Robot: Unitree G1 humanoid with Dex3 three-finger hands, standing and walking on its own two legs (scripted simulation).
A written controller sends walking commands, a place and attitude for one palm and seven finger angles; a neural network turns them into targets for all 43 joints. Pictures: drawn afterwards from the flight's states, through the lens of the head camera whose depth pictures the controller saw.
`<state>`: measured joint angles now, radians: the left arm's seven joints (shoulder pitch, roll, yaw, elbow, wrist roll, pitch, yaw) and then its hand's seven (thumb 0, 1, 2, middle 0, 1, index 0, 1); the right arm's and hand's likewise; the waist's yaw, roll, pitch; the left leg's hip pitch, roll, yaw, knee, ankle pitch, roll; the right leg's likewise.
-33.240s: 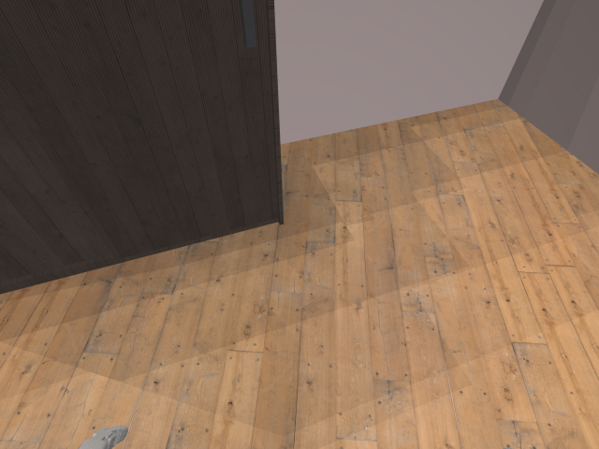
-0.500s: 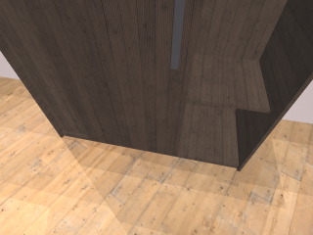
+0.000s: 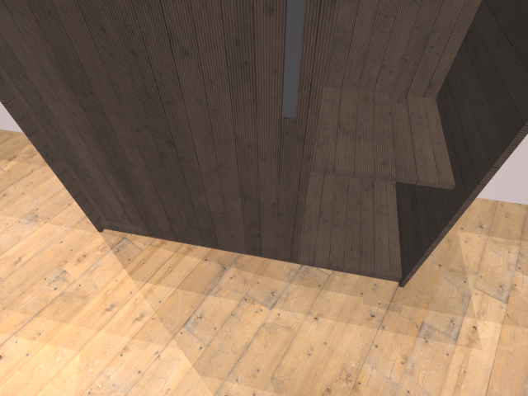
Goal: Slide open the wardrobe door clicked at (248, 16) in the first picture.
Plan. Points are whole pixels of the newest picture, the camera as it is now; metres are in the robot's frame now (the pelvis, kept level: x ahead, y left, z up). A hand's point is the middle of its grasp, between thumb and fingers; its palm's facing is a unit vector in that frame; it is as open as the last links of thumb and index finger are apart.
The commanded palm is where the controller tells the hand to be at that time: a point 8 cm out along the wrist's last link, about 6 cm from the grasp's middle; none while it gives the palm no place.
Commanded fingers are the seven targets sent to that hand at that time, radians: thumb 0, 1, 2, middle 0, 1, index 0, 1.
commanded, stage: stand and wait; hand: right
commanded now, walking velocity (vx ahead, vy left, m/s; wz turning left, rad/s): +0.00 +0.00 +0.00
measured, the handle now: (295, 45) +0.68 -0.02 +0.19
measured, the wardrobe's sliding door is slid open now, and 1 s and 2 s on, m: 0.42 0.42 0.42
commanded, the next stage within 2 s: none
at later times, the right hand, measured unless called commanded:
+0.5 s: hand out of the picture +0.01 -0.17 -0.18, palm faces +0.01 +0.98 -0.18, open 7.4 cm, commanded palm none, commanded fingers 0.00 -0.90 -0.90 0.20 0.30 0.20 0.30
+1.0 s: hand out of the picture +0.00 -0.17 -0.18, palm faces +0.01 +0.99 -0.17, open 7.4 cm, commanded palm none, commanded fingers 0.00 -0.90 -0.90 0.20 0.30 0.20 0.30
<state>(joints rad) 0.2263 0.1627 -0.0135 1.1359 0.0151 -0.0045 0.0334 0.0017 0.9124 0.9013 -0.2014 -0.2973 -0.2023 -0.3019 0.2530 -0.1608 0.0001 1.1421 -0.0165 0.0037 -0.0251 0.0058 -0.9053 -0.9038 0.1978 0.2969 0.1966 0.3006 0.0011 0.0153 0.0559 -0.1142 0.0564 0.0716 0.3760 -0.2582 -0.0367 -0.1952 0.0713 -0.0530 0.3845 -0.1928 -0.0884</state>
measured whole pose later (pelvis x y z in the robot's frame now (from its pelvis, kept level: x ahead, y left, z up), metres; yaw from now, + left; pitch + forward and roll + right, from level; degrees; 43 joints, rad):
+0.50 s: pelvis +0.01 +0.00 +0.00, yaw +0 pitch +0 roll +0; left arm 0.23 0.16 -0.02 1.15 0.01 -0.01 0.04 0.00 0.91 0.90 -0.20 -0.30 -0.20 -0.30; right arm 0.25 -0.16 0.00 1.14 -0.01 0.00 -0.03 0.01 -0.91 -0.90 0.20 0.30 0.20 0.30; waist 0.00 0.02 0.05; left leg -0.08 0.06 0.07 0.37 -0.27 -0.04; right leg -0.16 0.08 -0.05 0.38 -0.21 -0.09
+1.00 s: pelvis +0.01 +0.00 +0.00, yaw +0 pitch +0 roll +0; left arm 0.24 0.15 -0.02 1.15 0.01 -0.01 0.04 0.00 0.91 0.90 -0.20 -0.30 -0.20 -0.30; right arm 0.26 -0.16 0.00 1.15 -0.01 0.00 -0.03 0.01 -0.91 -0.90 0.20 0.30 0.20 0.30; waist 0.00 0.02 0.06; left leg -0.08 0.06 0.07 0.36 -0.27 -0.03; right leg -0.16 0.07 -0.05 0.37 -0.21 -0.08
